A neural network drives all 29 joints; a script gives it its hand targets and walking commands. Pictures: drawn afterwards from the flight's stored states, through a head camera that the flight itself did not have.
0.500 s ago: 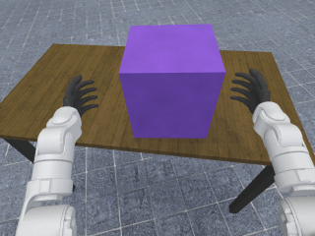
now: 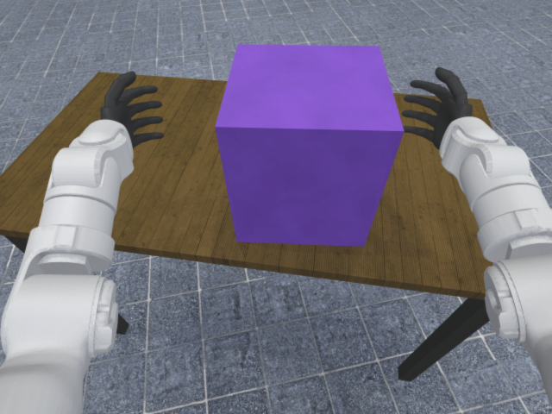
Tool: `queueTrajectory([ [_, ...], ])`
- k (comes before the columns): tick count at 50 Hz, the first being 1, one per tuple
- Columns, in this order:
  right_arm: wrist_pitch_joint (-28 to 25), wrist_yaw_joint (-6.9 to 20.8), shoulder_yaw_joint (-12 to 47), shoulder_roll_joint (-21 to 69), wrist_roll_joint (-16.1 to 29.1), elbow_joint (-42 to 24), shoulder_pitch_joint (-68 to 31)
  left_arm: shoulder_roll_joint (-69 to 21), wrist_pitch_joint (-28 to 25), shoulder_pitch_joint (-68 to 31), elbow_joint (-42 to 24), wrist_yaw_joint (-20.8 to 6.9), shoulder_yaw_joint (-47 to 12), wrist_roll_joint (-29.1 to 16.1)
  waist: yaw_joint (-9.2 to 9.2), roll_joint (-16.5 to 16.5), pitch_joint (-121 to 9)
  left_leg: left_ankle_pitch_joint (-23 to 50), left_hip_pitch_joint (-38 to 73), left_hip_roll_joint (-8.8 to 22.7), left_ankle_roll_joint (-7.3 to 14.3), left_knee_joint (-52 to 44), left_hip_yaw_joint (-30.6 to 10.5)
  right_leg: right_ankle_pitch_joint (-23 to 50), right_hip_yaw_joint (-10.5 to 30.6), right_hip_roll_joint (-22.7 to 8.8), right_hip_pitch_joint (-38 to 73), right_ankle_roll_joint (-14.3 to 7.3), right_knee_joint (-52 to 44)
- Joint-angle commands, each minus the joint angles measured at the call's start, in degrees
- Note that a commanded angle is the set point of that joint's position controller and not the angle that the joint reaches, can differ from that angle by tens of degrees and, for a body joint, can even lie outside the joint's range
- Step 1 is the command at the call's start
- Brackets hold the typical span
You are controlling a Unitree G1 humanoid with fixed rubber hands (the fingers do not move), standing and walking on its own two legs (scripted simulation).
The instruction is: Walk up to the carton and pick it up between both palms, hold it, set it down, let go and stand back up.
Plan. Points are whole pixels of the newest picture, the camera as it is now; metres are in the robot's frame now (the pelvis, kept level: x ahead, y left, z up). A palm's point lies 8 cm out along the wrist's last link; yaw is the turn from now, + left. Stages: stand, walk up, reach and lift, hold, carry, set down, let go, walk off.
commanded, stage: reach and lift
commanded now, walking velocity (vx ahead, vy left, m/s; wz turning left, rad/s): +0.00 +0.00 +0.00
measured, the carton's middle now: (303, 149) +0.54 -0.05 +0.07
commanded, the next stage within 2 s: none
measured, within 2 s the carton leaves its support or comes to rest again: neither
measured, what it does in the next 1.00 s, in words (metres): stands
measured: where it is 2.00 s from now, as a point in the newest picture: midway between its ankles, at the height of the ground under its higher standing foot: outside the picture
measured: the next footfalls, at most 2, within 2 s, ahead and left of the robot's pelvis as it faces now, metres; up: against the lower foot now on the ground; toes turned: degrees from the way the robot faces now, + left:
none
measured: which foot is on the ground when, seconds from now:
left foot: down 0.00-1.00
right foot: down 0.00-1.00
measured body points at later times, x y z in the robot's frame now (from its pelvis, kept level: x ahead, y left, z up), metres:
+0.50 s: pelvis +0.00 +0.00 +0.00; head +0.06 +0.00 +0.45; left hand +0.50 +0.19 +0.18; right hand +0.48 -0.24 +0.17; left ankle -0.03 +0.14 -0.74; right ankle +0.03 -0.11 -0.74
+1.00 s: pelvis +0.01 +0.00 -0.01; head +0.08 +0.02 +0.43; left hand +0.50 +0.20 +0.12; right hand +0.49 -0.22 +0.12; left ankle -0.03 +0.14 -0.74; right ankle +0.03 -0.11 -0.74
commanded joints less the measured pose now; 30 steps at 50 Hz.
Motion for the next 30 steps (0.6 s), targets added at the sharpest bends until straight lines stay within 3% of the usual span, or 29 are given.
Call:
queueTrajectory([
  [1,-3.6,0.6,-4.7,-14.7,0.1,-11.1,-38.2,9.6,-4.4,-40.2,-9.5,0.7,-0.3,-1.8,-2.05,2.8,-41.1,22.5,10.4,-2.6,-2.4,1.8,0.1,26.8,-0.4,3.1,16.9,1.5,4.0],
  [5,-3.5,1.1,-3.4,-14.8,1.0,-2.7,-39.0,9.6,-4.2,-42.9,-3.5,0.6,-0.9,-0.6,-2.09,4.9,-40.2,24.7,10.3,-2.5,-3.6,1.9,0.3,28.2,-1.4,3.4,16.0,1.3,2.2],
  [9,-3.6,1.5,-1.6,-14.4,1.4,3.4,-40.7,10.2,-5.0,-44.1,3.4,0.1,-1.2,0.5,-1.51,4.4,-35.6,22.1,6.9,-2.7,-3.5,0.6,0.5,26.3,-1.3,3.0,16.5,1.7,1.2],
  [13,-4.8,2.4,1.8,-12.1,1.9,10.1,-40.8,8.7,-8.2,-43.5,12.9,-0.8,-2.9,0.3,-0.27,1.8,-30.3,16.9,1.3,-2.9,-2.2,-1.3,1.0,22.9,-1.1,2.4,17.6,2.2,0.3],
  [16,-6.8,2.4,2.9,-10.5,1.4,9.0,-41.1,8.3,-12.6,-43.3,16.5,-1.4,-3.8,-0.4,0.43,-0.2,-32.7,15.6,-2.8,-3.2,-1.0,-2.4,1.0,23.6,-0.4,1.8,21.1,3.0,1.0],
  [19,-9.0,2.4,2.8,-8.9,0.8,7.3,-41.1,7.9,-17.1,-44.0,18.1,-1.5,-4.8,-0.8,0.76,0.3,-37.0,15.7,-5.0,-3.3,-0.6,-2.5,1.0,24.0,-0.1,1.6,22.0,2.7,1.9],
  [24,-13.9,2.2,1.2,-7.5,-2.1,6.6,-38.0,6.4,-24.4,-42.8,19.9,-2.0,-5.3,-0.9,0.02,0.5,-42.5,19.9,-4.5,-3.6,-1.4,-0.8,1.3,27.1,-1.1,1.8,21.1,2.6,2.7],
  [30,-21.6,1.4,-1.8,-7.6,-6.3,3.4,-36.8,6.9,-33.0,-42.1,21.1,-2.4,-4.1,0.5,-0.66,-0.6,-51.6,24.8,-6.4,-3.8,-2.5,2.0,2.0,35.7,-1.5,1.7,24.4,3.2,5.7],
])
